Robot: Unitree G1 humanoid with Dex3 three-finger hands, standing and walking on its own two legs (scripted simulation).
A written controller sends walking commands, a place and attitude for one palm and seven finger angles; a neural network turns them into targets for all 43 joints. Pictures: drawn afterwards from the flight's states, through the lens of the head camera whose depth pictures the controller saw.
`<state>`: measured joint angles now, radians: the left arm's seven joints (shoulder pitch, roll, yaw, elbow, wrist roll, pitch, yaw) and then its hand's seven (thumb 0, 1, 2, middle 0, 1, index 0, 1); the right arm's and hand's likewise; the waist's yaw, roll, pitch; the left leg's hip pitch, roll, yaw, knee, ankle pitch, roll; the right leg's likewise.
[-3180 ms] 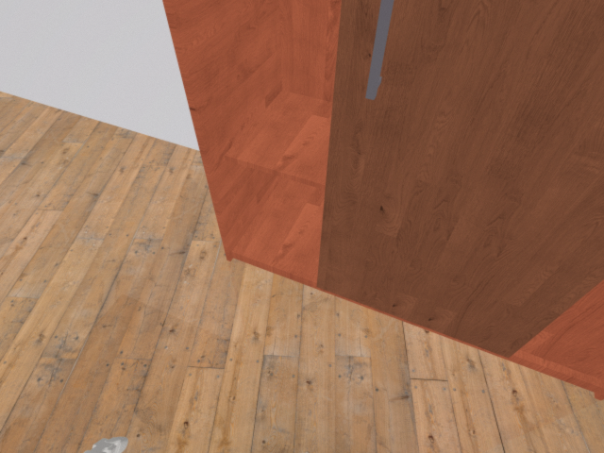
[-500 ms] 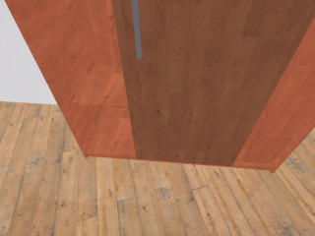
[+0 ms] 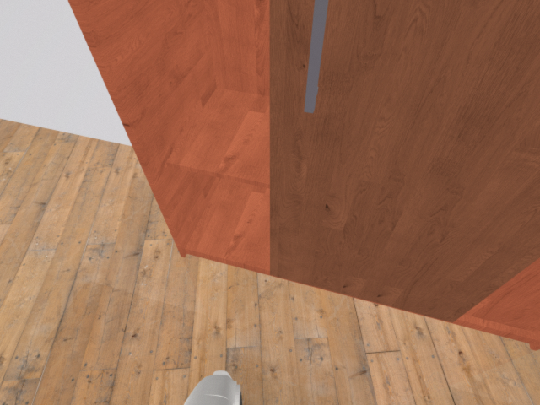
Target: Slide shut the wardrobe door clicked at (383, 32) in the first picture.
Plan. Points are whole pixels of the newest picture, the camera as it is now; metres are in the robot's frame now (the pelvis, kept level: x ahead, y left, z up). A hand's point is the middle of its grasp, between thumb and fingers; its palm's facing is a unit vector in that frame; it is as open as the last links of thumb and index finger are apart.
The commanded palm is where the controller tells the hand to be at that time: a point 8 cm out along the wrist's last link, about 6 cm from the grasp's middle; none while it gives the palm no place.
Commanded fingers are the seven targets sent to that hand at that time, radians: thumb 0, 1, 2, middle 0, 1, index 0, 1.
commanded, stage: take the last steps up to it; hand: right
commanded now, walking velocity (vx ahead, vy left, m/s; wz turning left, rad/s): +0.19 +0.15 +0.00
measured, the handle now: (322, 13) +0.60 +0.01 +0.27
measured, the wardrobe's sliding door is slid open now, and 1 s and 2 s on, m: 0.37 0.37 0.37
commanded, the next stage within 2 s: come to a stop and stand still in 0.10 s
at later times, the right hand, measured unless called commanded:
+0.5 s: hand out of the picture +0.16 -0.13 -0.18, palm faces +0.10 +0.98 -0.18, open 7.3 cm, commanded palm none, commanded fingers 0.00 -0.90 -0.90 0.20 0.30 0.20 0.30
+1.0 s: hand out of the picture +0.11 -0.09 -0.16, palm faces +0.11 +0.96 -0.24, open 7.4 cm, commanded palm none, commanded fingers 0.00 -0.90 -0.90 0.20 0.30 0.20 0.30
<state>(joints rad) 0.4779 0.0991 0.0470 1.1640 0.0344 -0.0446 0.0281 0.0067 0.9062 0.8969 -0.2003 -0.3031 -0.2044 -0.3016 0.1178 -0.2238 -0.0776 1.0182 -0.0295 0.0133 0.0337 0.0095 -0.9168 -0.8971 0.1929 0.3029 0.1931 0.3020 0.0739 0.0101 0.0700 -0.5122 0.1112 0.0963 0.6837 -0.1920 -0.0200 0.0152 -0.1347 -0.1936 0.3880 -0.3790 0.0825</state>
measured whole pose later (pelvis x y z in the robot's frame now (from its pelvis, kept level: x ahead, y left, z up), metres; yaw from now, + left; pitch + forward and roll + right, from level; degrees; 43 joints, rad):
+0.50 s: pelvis +0.13 +0.05 +0.00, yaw -1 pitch -1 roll +1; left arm 0.10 0.13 0.02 0.99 0.01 0.00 0.04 0.00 0.91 0.90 -0.20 -0.30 -0.20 -0.30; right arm 0.22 -0.18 -0.03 1.03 -0.01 0.03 -0.04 0.00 -0.93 -0.90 0.20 0.30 0.20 0.30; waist -0.04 0.03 0.07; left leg -0.27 0.02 0.09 0.73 -0.46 0.00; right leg -0.28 -0.03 -0.13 0.53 -0.24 -0.05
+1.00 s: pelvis +0.10 +0.09 +0.01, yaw -3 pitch +1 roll -2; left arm 0.22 0.24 0.06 1.05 0.01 0.06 0.00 0.01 0.91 0.90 -0.19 -0.30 -0.20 -0.30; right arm 0.27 -0.15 -0.03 1.01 -0.03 0.00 -0.03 0.01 -0.91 -0.90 0.20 0.30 0.20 0.30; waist -0.04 -0.01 0.04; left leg -0.24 0.08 0.05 0.48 -0.25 0.00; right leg -0.30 -0.01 -0.03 0.78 -0.42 0.04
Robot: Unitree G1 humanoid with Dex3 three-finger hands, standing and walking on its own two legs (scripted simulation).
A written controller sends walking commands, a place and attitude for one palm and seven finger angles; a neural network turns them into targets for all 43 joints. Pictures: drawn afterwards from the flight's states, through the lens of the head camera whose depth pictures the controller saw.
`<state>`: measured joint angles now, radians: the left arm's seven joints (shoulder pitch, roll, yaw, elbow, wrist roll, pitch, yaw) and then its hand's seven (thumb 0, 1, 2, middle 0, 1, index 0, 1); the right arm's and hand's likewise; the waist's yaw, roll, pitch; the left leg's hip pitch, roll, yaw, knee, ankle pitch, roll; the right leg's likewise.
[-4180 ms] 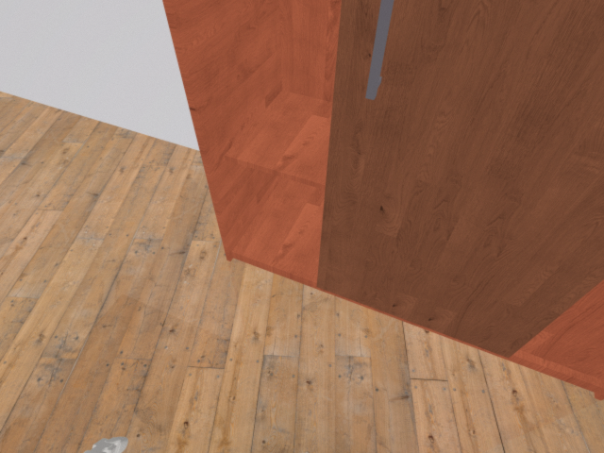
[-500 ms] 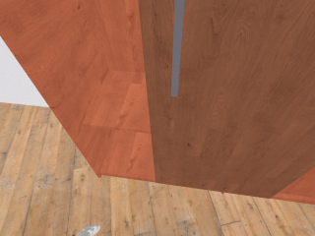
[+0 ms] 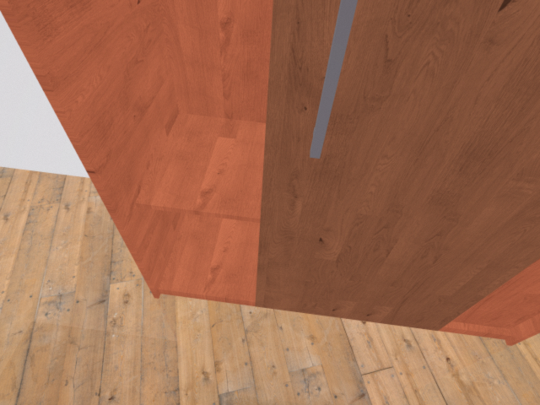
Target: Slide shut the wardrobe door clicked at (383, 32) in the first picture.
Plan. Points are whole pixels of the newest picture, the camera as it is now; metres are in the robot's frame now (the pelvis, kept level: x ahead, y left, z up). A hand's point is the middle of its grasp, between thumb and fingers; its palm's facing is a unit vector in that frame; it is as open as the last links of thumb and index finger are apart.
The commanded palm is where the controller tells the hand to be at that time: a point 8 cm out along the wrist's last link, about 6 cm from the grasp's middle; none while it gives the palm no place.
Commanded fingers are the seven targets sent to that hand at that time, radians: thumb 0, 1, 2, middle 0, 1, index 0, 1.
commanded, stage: come to a stop and stand still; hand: right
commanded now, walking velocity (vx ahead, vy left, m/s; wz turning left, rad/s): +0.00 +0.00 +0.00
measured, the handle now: (334, 59) +0.50 -0.06 +0.26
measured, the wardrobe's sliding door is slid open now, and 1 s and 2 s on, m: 0.37 0.37 0.37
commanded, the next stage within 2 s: look again from close up in 1.08 s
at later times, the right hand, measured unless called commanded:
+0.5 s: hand out of the picture +0.00 -0.22 -0.18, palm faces +0.01 +0.98 -0.18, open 7.4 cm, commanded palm none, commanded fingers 0.00 -0.90 -0.90 0.20 0.30 0.20 0.30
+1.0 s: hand out of the picture +0.01 -0.20 -0.18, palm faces +0.02 +0.98 -0.19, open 7.3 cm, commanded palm none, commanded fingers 0.00 -0.90 -0.90 0.20 0.30 0.20 0.30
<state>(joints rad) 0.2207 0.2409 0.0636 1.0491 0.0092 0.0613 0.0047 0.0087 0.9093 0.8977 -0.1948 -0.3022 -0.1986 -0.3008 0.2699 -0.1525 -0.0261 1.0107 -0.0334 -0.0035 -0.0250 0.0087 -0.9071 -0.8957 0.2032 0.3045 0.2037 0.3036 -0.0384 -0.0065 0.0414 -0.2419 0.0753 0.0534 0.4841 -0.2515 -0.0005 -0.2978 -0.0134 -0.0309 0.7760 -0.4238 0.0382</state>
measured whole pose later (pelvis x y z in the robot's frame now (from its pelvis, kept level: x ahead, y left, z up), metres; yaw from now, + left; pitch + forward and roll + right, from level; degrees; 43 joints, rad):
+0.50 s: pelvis +0.00 -0.05 +0.00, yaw +1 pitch +0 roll +0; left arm 0.28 0.14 0.00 1.13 0.00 -0.02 0.03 0.01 0.92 0.90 -0.20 -0.30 -0.20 -0.30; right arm 0.26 -0.17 -0.01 1.15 -0.01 0.01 -0.03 0.01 -0.91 -0.90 0.20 0.30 0.20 0.30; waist -0.01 0.02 0.03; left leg -0.19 0.09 0.03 0.42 -0.22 -0.07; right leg -0.10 0.00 -0.08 0.41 -0.31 -0.02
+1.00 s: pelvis +0.01 -0.03 +0.00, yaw +1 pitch -1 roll +0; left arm 0.28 0.13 0.01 1.16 0.00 -0.03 0.04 0.01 0.91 0.90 -0.20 -0.30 -0.20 -0.30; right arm 0.26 -0.15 -0.01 1.16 -0.01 -0.01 -0.04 0.01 -0.92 -0.90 0.20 0.30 0.20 0.30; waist -0.01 0.00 0.03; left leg -0.17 0.06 0.04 0.43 -0.24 -0.04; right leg -0.07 -0.04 -0.07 0.40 -0.32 0.01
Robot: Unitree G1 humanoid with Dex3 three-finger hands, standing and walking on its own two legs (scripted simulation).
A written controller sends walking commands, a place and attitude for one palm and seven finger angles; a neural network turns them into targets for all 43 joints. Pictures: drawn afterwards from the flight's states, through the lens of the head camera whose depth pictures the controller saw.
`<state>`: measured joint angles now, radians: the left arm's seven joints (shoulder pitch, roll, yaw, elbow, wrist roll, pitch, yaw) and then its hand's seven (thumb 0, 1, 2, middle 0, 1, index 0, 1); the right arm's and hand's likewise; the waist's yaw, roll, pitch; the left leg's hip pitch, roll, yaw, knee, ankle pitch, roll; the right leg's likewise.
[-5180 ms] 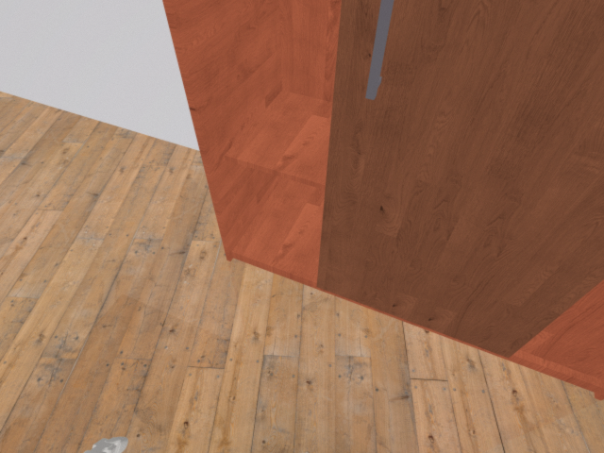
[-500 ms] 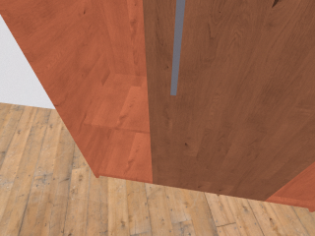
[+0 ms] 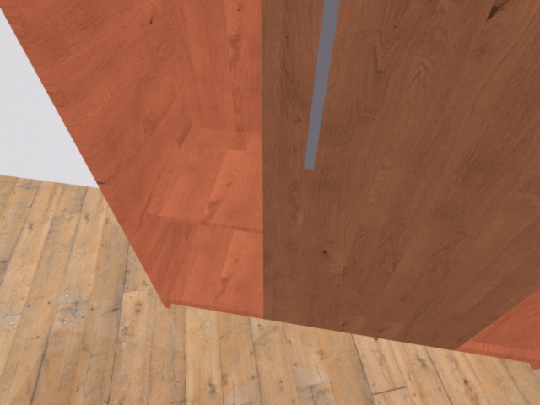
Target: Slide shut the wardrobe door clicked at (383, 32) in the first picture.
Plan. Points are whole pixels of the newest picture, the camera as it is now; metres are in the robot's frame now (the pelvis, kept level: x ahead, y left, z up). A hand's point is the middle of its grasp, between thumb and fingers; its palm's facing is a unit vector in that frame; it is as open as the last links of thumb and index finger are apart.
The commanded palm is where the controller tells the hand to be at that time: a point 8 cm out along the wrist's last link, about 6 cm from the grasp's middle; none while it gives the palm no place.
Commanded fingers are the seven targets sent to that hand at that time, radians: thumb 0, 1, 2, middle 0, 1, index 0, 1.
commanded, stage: come to a stop and stand still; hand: right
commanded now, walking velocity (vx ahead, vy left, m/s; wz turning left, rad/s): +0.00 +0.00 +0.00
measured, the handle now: (322, 71) +0.49 -0.04 +0.26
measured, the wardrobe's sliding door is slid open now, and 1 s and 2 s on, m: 0.37 0.37 0.37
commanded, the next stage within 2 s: look again from close up in 0.08 s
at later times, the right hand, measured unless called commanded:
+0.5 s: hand out of the picture +0.00 -0.19 -0.17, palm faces +0.01 +0.97 -0.24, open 7.4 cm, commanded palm none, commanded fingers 0.00 -0.90 -0.90 0.20 0.30 0.20 0.30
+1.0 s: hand out of the picture +0.01 -0.16 -0.18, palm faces +0.01 +0.97 -0.23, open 7.3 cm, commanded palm +0.08 -0.21 -0.07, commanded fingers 0.00 -0.85 -0.88 0.20 0.33 0.20 0.33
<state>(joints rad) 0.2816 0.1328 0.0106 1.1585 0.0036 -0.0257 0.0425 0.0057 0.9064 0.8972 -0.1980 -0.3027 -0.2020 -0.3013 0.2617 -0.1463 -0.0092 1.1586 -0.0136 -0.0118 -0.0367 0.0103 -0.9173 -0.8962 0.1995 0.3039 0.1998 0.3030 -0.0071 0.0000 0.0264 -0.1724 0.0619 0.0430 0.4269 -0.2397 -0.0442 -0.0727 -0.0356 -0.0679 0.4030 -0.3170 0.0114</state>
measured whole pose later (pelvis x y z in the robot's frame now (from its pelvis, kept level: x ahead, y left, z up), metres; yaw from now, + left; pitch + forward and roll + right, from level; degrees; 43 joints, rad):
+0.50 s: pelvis -0.02 +0.00 -0.01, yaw +0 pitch -1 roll +0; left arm 0.27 0.19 0.00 1.04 0.01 -0.02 0.02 0.01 0.93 0.90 -0.20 -0.30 -0.20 -0.30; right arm 0.25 -0.17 0.01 1.09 -0.01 -0.01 -0.03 0.01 -0.91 -0.90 0.20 0.30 0.20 0.30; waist 0.00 -0.03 0.04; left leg -0.24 0.08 0.03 0.54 -0.28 -0.04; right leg -0.14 -0.03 -0.07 0.51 -0.35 0.01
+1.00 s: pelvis -0.01 +0.02 -0.01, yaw +0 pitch +0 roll +0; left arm 0.28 0.17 0.00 1.12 0.01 -0.02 0.02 0.01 0.91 0.90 -0.20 -0.30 -0.20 -0.30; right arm 0.23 -0.16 0.00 1.11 -0.01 -0.02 -0.03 0.01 -0.92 -0.90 0.20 0.30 0.20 0.30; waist 0.00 -0.02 0.05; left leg -0.24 0.05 0.05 0.52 -0.27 -0.02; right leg -0.13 -0.06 -0.07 0.48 -0.33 0.03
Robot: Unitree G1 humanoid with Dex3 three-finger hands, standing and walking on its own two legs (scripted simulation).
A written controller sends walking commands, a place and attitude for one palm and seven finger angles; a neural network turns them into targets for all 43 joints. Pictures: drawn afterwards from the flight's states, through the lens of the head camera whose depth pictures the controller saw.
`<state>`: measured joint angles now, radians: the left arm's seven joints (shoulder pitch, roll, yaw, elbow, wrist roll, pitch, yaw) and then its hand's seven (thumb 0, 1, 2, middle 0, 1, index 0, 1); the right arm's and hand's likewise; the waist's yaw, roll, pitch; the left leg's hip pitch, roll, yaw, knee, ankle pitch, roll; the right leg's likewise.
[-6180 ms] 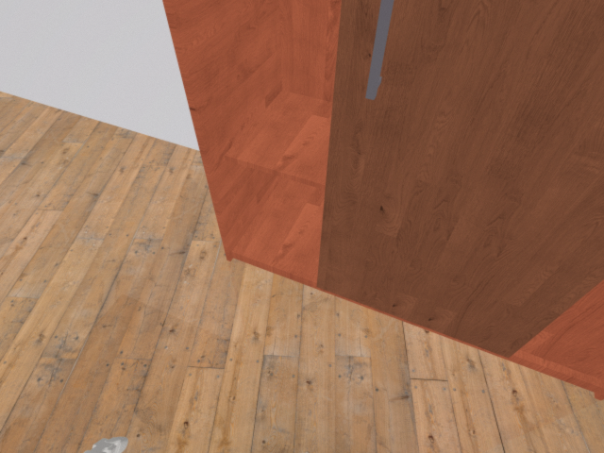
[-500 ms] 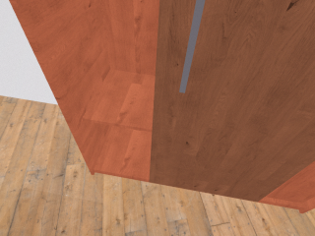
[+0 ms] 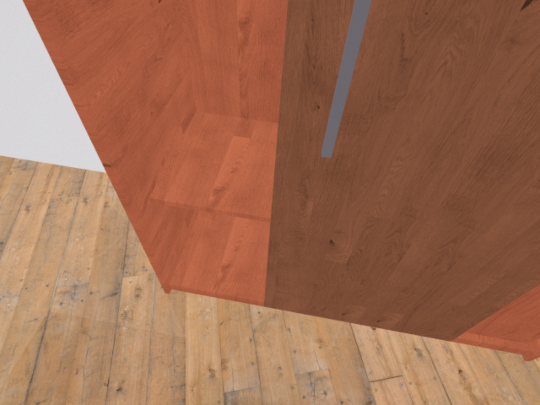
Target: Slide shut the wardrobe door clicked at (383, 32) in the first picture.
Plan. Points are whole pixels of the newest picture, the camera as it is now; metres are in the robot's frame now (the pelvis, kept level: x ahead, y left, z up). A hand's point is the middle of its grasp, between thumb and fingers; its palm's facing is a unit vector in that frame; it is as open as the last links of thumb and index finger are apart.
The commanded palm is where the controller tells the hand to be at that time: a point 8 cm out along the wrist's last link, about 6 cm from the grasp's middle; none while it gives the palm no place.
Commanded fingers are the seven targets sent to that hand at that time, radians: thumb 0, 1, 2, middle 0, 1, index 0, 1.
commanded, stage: raise the hand with hooked fingers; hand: right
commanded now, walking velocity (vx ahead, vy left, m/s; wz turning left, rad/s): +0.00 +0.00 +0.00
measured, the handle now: (348, 57) +0.50 -0.06 +0.27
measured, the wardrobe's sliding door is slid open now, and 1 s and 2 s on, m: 0.37 0.37 0.37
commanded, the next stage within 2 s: none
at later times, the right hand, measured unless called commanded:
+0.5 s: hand out of the picture +0.14 -0.22 +0.02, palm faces +0.24 +0.97 -0.04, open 9.2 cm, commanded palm +0.13 -0.26 +0.04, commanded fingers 0.00 -0.27 -0.63 0.25 0.70 0.25 0.70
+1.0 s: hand (529, 329) +0.20 -0.26 +0.12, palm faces +0.17 +0.98 -0.09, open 12.2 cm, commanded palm +0.16 -0.31 +0.14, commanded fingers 0.00 0.31 -0.38 0.29 1.08 0.29 1.08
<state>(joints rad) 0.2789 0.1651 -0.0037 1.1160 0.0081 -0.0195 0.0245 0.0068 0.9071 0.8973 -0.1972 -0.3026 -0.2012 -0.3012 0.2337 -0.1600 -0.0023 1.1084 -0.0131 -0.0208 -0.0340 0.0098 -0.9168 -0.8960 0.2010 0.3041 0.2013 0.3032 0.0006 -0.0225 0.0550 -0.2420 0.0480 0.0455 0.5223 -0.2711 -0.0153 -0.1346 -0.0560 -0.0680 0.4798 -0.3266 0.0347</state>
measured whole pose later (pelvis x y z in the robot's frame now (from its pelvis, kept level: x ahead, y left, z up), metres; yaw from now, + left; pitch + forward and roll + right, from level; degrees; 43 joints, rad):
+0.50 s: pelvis -0.04 +0.00 -0.05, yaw -4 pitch +6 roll +1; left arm 0.18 0.26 0.03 0.48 -0.02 -0.28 0.06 0.01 0.91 0.90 -0.20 -0.30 -0.20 -0.30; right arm 0.45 -0.18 -0.18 -0.08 0.24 -0.39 0.19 0.02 -0.49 -0.72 0.23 0.57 0.23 0.57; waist -0.07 0.01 -0.06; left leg -0.61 0.07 0.11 0.91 -0.41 -0.01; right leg -0.58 -0.06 0.03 0.95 -0.49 0.04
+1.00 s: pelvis -0.02 -0.02 -0.01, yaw -3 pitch +0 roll +1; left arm 0.29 0.27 -0.03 0.65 -0.06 -0.34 0.09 0.02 0.90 0.90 -0.20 -0.30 -0.20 -0.30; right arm 0.22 -0.30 -0.33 -0.14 0.31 -0.05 0.25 0.01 0.09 -0.47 0.27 0.94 0.27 0.94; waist -0.04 -0.04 -0.04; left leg -0.32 0.07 0.08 0.60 -0.29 -0.04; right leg -0.27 -0.04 -0.02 0.65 -0.38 0.01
